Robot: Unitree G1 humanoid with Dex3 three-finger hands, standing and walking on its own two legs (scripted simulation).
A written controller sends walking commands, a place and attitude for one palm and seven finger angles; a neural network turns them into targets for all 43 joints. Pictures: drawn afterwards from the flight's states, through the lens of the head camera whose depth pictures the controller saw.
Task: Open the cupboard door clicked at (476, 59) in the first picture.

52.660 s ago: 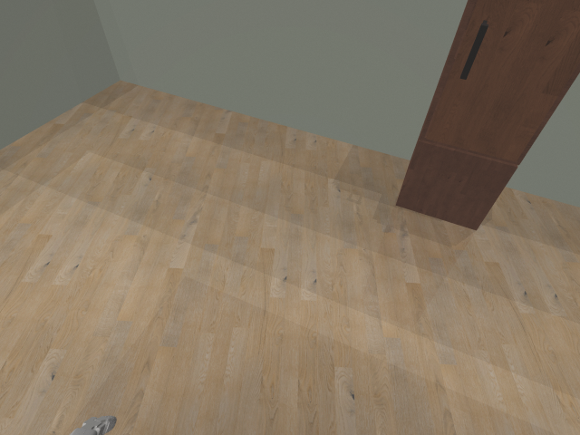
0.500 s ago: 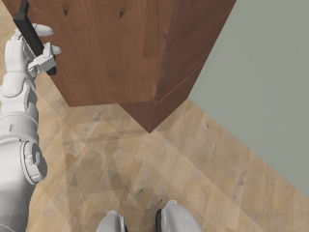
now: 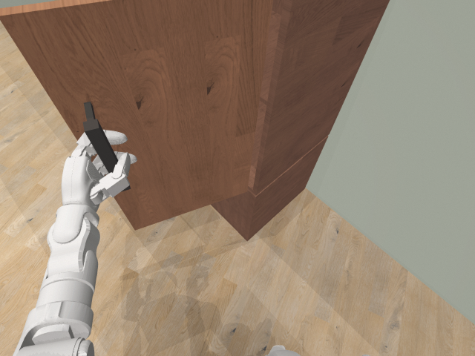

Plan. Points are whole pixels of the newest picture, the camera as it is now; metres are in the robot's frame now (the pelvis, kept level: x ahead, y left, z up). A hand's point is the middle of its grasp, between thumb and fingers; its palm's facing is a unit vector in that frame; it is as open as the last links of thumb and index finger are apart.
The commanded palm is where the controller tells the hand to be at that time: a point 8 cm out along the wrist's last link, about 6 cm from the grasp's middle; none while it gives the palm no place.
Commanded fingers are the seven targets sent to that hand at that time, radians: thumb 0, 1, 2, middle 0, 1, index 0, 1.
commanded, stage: pull the door open along its arc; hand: left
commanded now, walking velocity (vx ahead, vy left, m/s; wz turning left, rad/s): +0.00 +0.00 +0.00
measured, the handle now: (108, 150) +0.45 +0.22 +0.07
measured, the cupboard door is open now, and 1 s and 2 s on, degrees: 69 98 98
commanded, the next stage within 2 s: open thumb and fingers to let go in 0.46 s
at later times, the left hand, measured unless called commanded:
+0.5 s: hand (188, 231) +0.30 +0.07 +0.07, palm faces +0.46 -0.89 -0.01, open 6.4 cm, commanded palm +0.24 +0.11 +0.06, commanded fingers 0.00 0.90 0.90 -0.40 -1.35 -0.40 -1.35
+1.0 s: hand (188, 236) +0.29 +0.07 +0.06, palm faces +0.46 -0.89 -0.01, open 11.2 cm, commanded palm +0.25 +0.12 +0.06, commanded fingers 0.00 -0.50 0.30 -0.29 -1.15 -0.29 -1.15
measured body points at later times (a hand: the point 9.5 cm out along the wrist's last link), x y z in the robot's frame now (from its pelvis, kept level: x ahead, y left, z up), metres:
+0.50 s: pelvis +0.00 -0.04 +0.00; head +0.03 -0.05 +0.45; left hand +0.27 +0.12 +0.07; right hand +0.19 -0.23 -0.09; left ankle -0.05 +0.09 -0.70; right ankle +0.00 -0.12 -0.70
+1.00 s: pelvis -0.03 -0.05 +0.00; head +0.00 -0.07 +0.45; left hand +0.26 +0.12 +0.07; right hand +0.15 -0.27 -0.11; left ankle -0.04 +0.09 -0.70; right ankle +0.00 -0.12 -0.70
